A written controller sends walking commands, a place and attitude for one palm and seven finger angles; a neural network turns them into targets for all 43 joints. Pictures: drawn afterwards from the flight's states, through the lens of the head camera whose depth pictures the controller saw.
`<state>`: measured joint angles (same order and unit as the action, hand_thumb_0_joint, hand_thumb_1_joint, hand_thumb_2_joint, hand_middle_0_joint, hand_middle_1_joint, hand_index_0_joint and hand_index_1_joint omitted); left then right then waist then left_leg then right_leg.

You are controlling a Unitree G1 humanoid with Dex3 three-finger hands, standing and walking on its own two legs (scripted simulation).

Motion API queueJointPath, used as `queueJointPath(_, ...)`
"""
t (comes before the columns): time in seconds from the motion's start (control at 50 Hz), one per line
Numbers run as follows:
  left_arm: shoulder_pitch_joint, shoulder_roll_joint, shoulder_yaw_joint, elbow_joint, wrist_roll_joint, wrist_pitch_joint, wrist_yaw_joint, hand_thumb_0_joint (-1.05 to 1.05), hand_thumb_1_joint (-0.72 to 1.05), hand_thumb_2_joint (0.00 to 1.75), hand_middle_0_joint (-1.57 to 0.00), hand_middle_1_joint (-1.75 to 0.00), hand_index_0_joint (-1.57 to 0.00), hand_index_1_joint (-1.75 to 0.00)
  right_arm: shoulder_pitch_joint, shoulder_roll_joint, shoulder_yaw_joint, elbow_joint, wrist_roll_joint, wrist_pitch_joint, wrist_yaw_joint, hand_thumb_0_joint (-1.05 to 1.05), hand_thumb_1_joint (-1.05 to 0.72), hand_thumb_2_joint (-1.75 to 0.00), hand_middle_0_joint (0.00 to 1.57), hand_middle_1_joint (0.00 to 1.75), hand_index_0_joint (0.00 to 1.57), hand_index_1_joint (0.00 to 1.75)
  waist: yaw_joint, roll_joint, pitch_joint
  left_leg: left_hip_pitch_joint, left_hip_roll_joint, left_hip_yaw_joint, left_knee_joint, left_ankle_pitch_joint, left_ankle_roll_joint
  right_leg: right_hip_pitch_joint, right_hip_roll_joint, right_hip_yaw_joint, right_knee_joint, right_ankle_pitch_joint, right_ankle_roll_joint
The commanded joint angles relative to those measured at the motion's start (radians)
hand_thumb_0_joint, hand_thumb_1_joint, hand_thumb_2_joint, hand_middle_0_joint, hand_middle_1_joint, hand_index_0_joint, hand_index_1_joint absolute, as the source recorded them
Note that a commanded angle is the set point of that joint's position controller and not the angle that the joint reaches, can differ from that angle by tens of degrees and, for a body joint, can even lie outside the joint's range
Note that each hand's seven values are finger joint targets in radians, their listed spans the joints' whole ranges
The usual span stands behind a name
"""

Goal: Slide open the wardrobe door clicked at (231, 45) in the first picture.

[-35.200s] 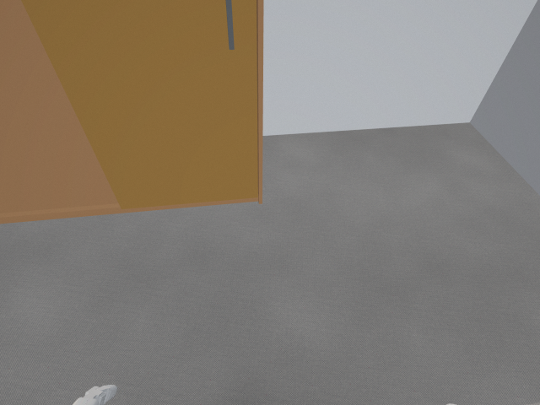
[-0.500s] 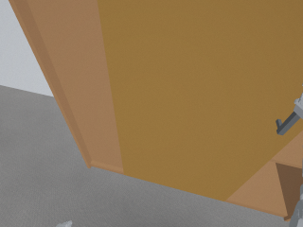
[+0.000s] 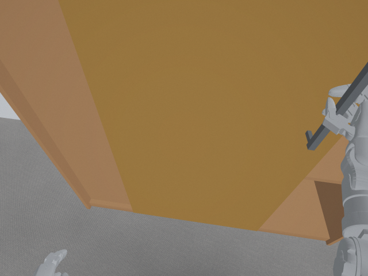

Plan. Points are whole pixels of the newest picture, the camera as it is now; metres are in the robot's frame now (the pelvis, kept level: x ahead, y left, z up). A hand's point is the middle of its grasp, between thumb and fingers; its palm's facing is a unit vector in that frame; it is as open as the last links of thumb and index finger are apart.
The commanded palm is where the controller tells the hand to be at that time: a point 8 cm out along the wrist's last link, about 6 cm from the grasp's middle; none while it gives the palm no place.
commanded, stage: stop walking and hold the door there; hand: right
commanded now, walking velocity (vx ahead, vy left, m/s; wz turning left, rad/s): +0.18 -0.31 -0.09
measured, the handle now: (348, 89) +0.45 -0.28 +0.21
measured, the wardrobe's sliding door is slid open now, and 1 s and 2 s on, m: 0.38 0.38 0.38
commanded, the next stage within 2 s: loosen the grip on the handle in 0.96 s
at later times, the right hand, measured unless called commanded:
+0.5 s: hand (324, 123) +0.41 -0.25 +0.15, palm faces +0.27 +0.94 -0.20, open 5.2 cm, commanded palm +0.38 -0.29 +0.15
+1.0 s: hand (325, 123) +0.40 -0.25 +0.15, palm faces +0.24 +0.95 -0.19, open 5.3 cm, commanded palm +0.37 -0.29 +0.15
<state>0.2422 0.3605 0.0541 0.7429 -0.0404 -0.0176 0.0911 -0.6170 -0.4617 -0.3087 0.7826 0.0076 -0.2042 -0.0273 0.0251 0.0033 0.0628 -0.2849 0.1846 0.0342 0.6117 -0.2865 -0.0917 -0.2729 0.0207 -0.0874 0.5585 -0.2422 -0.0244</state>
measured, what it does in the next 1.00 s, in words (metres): steps on the spot: left foot, then right foot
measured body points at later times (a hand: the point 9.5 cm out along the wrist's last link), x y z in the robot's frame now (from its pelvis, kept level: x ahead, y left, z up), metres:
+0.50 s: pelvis -0.02 -0.03 +0.01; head +0.05 -0.03 +0.45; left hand +0.13 +0.22 -0.11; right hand +0.39 -0.30 +0.16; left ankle -0.03 +0.05 -0.73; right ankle +0.01 -0.14 -0.73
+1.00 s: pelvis -0.04 -0.04 +0.01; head +0.00 -0.04 +0.46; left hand +0.07 +0.20 -0.11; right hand +0.38 -0.30 +0.17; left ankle -0.03 +0.06 -0.73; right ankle +0.01 -0.14 -0.73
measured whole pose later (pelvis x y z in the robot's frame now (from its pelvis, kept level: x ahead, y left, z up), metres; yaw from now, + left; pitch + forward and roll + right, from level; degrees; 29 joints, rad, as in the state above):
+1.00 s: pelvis -0.04 -0.04 +0.01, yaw +2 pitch -1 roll +1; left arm 0.23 0.23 -0.05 0.69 -0.04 -0.01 0.10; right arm -0.65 -0.39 -0.21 0.71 0.06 -0.13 -0.07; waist 0.02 -0.02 0.09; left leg -0.23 -0.02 0.07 0.49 -0.25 0.03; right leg -0.29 -0.03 -0.12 0.52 -0.22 -0.03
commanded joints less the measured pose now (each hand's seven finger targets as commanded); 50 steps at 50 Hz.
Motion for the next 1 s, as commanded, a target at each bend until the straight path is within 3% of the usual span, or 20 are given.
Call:
queueJointPath(0.0, -0.069, 0.044, 0.001, -0.184, -0.006, -0.035, -0.023, 0.00, 0.90, 0.90, -0.20, -0.30, -0.20, -0.30, -0.390, -0.081, 0.126, -0.326, 0.021, -0.047, -0.015, 0.00, -0.90, -0.90, 0.45, 1.40, 0.45, 1.40, -0.001, -0.342, -0.245, -0.184, -0.122, 0.073, 0.421, -0.351, 0.042, 0.221, -0.313, 0.299, -0.208, 0.504, -0.159)
queueJointPath(0.08, -0.065, 0.052, 0.012, -0.173, -0.023, -0.056, -0.014, 0.00, 0.90, 0.90, -0.20, -0.30, -0.20, -0.30, -0.407, -0.110, 0.104, -0.456, 0.037, -0.035, -0.033, 0.00, -0.90, -0.90, 0.45, 1.40, 0.45, 1.40, -0.004, -0.058, -0.300, -0.194, -0.124, 0.069, 0.443, -0.243, 0.038, 0.305, -0.275, 0.237, -0.123, 0.550, -0.187)
queueJointPath(0.1, -0.064, 0.061, 0.014, -0.166, -0.017, -0.058, -0.010, 0.00, 0.90, 0.90, -0.20, -0.30, -0.20, -0.30, -0.390, -0.160, 0.060, -0.449, 0.028, -0.023, -0.041, 0.00, -0.90, -0.90, 0.45, 1.40, 0.45, 1.40, -0.007, -0.040, -0.311, -0.171, -0.124, 0.054, 0.382, -0.224, 0.044, 0.300, -0.280, 0.254, -0.118, 0.552, -0.183)
queueJointPath(0.14, -0.075, 0.032, -0.012, -0.179, -0.012, -0.064, -0.010, 0.00, 0.90, 0.90, -0.20, -0.30, -0.20, -0.30, -0.391, -0.125, 0.093, -0.474, 0.033, -0.001, -0.040, 0.00, -0.90, -0.90, 0.45, 1.40, 0.45, 1.40, -0.009, -0.070, -0.319, -0.097, -0.130, 0.041, 0.258, -0.193, 0.052, 0.277, -0.288, 0.257, -0.140, 0.483, -0.165)
queueJointPath(0.22, -0.099, 0.012, -0.049, -0.181, 0.004, -0.077, -0.011, 0.00, 0.90, 0.90, -0.20, -0.30, -0.20, -0.30, -0.430, -0.179, 0.052, -0.523, 0.027, 0.004, -0.046, 0.00, -0.90, -0.90, 0.45, 1.40, 0.45, 1.40, -0.033, -0.127, -0.367, 0.121, -0.130, -0.006, -0.127, -0.024, 0.083, 0.235, -0.277, 0.221, -0.084, 0.408, -0.101)
queueJointPath(0.24, -0.094, 0.013, -0.051, -0.186, 0.005, -0.076, -0.010, 0.00, 0.90, 0.90, -0.20, -0.30, -0.20, -0.30, -0.438, -0.199, 0.036, -0.524, 0.021, 0.003, -0.048, 0.00, -0.90, -0.90, 0.45, 1.40, 0.45, 1.40, -0.030, -0.059, -0.386, 0.220, -0.084, -0.070, -0.207, 0.142, 0.105, 0.164, -0.242, 0.195, -0.030, 0.345, -0.060)
queueJointPath(0.26, -0.098, 0.006, -0.052, -0.196, 0.004, -0.075, -0.007, 0.00, 0.90, 0.90, -0.20, -0.30, -0.20, -0.30, -0.443, -0.212, 0.031, -0.528, 0.022, 0.006, -0.050, 0.00, -0.90, -0.90, 0.45, 1.40, 0.45, 1.40, -0.016, 0.072, -0.398, 0.296, 0.032, -0.215, -0.219, 0.341, 0.153, 0.068, -0.171, 0.115, 0.045, 0.241, -0.009)
queueJointPath(0.28, -0.102, 0.006, -0.055, -0.197, 0.005, -0.074, -0.004, 0.00, 0.90, 0.90, -0.20, -0.30, -0.20, -0.30, -0.435, -0.230, 0.013, -0.505, 0.025, 0.015, -0.053, 0.00, -0.90, -0.90, 0.45, 1.40, 0.45, 1.40, -0.010, 0.164, -0.369, 0.323, 0.113, -0.286, -0.203, 0.560, 0.198, 0.000, -0.102, 0.073, 0.088, 0.089, 0.031)
queueJointPath(0.32, -0.101, 0.001, -0.052, -0.201, -0.003, -0.092, -0.008, 0.00, 0.90, 0.90, -0.20, -0.30, -0.20, -0.30, -0.429, -0.142, 0.056, -0.490, 0.045, 0.021, -0.046, 0.00, -0.90, -0.90, 0.45, 1.40, 0.45, 1.40, -0.035, 0.228, -0.343, 0.400, 0.128, -0.237, -0.159, 0.760, 0.213, -0.092, -0.054, 0.099, 0.149, -0.177, 0.042)
queueJointPath(0.36, -0.111, -0.002, -0.060, -0.188, 0.001, -0.097, -0.004, 0.00, 0.90, 0.90, -0.20, -0.30, -0.20, -0.30, -0.395, -0.188, -0.003, -0.470, 0.038, 0.023, -0.053, 0.00, -0.90, -0.90, 0.45, 1.40, 0.45, 1.40, -0.049, 0.137, -0.331, 0.430, 0.117, -0.180, -0.133, 0.808, 0.190, -0.103, -0.061, 0.084, 0.072, -0.165, 0.032)
queueJointPath(0.4, -0.098, 0.007, -0.055, -0.177, 0.011, -0.088, 0.010, 0.00, 0.90, 0.90, -0.20, -0.30, -0.20, -0.30, -0.365, -0.272, -0.085, -0.441, 0.028, 0.025, -0.065, 0.00, -0.90, -0.90, 0.45, 1.40, 0.45, 1.40, -0.047, 0.064, -0.352, 0.451, 0.079, -0.125, -0.079, 0.879, 0.170, -0.046, -0.057, 0.045, -0.043, 0.000, 0.036)
queueJointPath(0.46, -0.099, 0.020, -0.041, -0.179, 0.004, -0.077, 0.008, 0.00, 0.90, 0.90, -0.20, -0.30, -0.20, -0.30, -0.402, -0.164, 0.024, -0.505, 0.035, 0.017, -0.052, 0.00, -0.90, -0.90, 0.45, 1.40, 0.45, 1.40, -0.037, -0.053, -0.388, 0.245, -0.020, -0.034, -0.036, 0.675, 0.086, 0.232, -0.159, 0.076, -0.075, 0.557, 0.002)
queueJointPath(0.5, -0.100, 0.017, -0.046, -0.189, 0.001, -0.065, -0.002, 0.00, 0.90, 0.90, -0.20, -0.30, -0.20, -0.30, -0.364, -0.078, 0.090, -0.492, 0.040, 0.012, -0.037, 0.00, -0.90, -0.90, 0.45, 1.40, 0.45, 1.40, -0.023, -0.116, -0.382, 0.135, -0.089, -0.022, -0.036, 0.330, 0.071, 0.286, -0.248, 0.188, -0.070, 0.634, -0.052)
queueJointPath(0.52, -0.101, 0.029, -0.042, -0.190, 0.001, -0.063, -0.003, 0.00, 0.90, 0.90, -0.20, -0.30, -0.20, -0.30, -0.364, -0.101, 0.073, -0.499, 0.037, 0.009, -0.041, 0.00, -0.90, -0.90, 0.45, 1.40, 0.45, 1.40, -0.023, -0.128, -0.376, 0.124, -0.110, -0.025, -0.031, 0.143, 0.076, 0.273, -0.283, 0.228, -0.094, 0.630, -0.068)
queueJointPath(0.56, -0.101, 0.041, -0.035, -0.195, 0.005, -0.058, -0.005, 0.00, 0.90, 0.90, -0.20, -0.30, -0.20, -0.30, -0.363, -0.110, 0.070, -0.491, 0.032, 0.005, -0.045, 0.00, -0.90, -0.90, 0.45, 1.40, 0.45, 1.40, -0.027, -0.132, -0.330, 0.124, -0.127, -0.023, -0.058, -0.016, 0.087, 0.208, -0.297, 0.247, -0.132, 0.496, -0.076)
queueJointPath(0.68, -0.092, 0.038, -0.035, -0.204, -0.001, -0.047, 0.006, 0.00, 0.90, 0.90, -0.20, -0.30, -0.20, -0.30, -0.386, -0.114, 0.089, -0.459, 0.043, 0.005, -0.045, 0.00, -0.90, -0.90, 0.45, 1.40, 0.45, 1.40, -0.016, -0.057, -0.349, 0.215, -0.058, -0.085, -0.156, 0.265, 0.106, 0.112, -0.206, 0.135, -0.088, 0.265, -0.004)
queueJointPath(0.72, -0.076, 0.041, -0.034, -0.197, -0.001, -0.045, 0.010, 0.00, 0.90, 0.90, -0.20, -0.30, -0.20, -0.30, -0.377, -0.160, 0.049, -0.400, 0.039, 0.008, -0.052, 0.00, -0.90, -0.90, 0.45, 1.40, 0.45, 1.40, -0.020, -0.031, -0.354, 0.203, -0.036, -0.099, -0.163, 0.298, 0.112, 0.106, -0.193, 0.116, -0.076, 0.236, 0.008)
queueJointPath(0.86, -0.068, 0.035, -0.046, -0.185, 0.002, -0.041, 0.015, 0.00, 0.90, 0.90, -0.20, -0.30, -0.20, -0.30, -0.407, -0.119, 0.087, -0.322, 0.046, 0.008, -0.044, 0.00, -0.90, -0.90, 0.45, 1.40, 0.45, 1.40, -0.021, -0.039, -0.340, 0.169, -0.074, -0.075, -0.156, 0.205, 0.093, 0.105, -0.222, 0.146, -0.117, 0.226, -0.012)
queueJointPath(0.92, -0.054, 0.043, -0.043, -0.174, 0.002, -0.036, 0.019, 0.00, 0.90, 0.90, -0.20, -0.30, -0.20, -0.30, -0.412, -0.183, 0.039, -0.282, 0.040, 0.006, -0.050, 0.00, -0.90, -0.90, 0.45, 1.40, 0.45, 1.40, -0.025, -0.014, -0.345, 0.180, -0.062, -0.085, -0.163, 0.234, 0.097, 0.092, -0.218, 0.140, -0.107, 0.236, -0.009)
queueJointPath(0.98, -0.055, 0.042, -0.043, -0.166, 0.000, -0.037, 0.020, 0.00, 0.90, 0.90, -0.20, -0.30, -0.20, -0.30, -0.430, -0.143, 0.080, -0.269, 0.046, 0.005, -0.043, 0.00, -0.90, -0.90, 0.45, 1.40, 0.45, 1.40, -0.019, -0.045, -0.333, 0.159, -0.062, -0.088, -0.172, 0.215, 0.098, 0.107, -0.211, 0.131, -0.113, 0.219, -0.007)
